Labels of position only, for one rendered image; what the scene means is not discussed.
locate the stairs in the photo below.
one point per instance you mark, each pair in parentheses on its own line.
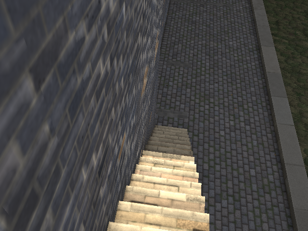
(164,193)

